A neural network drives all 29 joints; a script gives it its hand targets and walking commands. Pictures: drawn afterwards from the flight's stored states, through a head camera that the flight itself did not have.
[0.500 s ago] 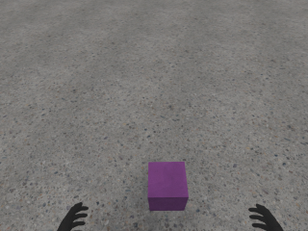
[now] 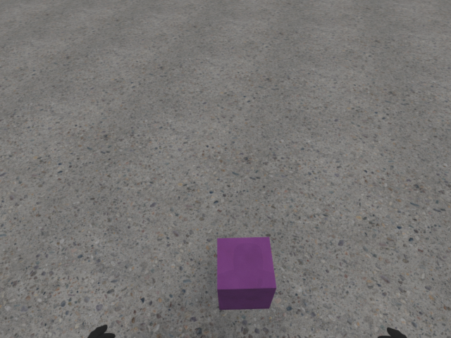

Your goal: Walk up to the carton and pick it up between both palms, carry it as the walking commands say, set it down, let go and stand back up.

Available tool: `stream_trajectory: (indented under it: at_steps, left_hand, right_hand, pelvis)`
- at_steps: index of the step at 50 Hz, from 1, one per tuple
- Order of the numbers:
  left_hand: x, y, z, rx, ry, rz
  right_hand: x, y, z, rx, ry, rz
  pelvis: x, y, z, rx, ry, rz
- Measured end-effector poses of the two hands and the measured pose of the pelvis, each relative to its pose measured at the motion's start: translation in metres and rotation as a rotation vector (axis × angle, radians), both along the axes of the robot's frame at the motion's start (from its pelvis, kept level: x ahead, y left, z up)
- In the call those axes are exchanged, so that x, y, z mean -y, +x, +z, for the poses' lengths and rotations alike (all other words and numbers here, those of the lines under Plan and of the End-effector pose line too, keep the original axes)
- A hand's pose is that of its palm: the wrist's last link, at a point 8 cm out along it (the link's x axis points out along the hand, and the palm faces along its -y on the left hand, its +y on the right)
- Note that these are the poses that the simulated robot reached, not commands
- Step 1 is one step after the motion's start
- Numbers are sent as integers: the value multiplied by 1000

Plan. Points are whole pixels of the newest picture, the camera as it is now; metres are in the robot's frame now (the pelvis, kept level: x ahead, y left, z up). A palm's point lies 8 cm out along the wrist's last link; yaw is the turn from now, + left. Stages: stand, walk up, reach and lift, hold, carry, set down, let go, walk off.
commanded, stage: stand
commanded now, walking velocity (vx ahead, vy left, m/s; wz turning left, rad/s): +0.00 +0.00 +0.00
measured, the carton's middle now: (243, 274) +0.49 -0.02 -0.65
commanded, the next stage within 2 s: none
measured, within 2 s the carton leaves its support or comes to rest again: neither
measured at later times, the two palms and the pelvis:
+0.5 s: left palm out of the picture +0.08 +0.28 -0.11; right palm out of the picture +0.09 -0.30 -0.10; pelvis -0.01 -0.01 +0.00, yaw +0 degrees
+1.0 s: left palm out of the picture +0.07 +0.28 -0.10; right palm out of the picture +0.07 -0.32 -0.10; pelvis -0.02 -0.02 +0.01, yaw +1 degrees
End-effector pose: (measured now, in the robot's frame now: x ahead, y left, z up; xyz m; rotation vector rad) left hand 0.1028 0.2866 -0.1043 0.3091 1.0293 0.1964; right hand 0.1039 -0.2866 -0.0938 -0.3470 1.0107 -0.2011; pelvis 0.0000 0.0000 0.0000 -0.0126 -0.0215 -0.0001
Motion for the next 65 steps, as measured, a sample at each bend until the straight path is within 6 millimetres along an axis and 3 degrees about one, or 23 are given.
stream_trajectory:
  at_steps: [34,65]
  left_hand:
    - [3,-24,0,-75,17,19]
    - [0,-38,2,-109,27,50]
  right_hand:
    - [25,-24,-6,-97,-6,-20]
    - [32,-33,-9,-148,-9,-5]
  pelvis:
    - [13,-10,6,18,5,12]
    - [18,-15,8,21,6,24]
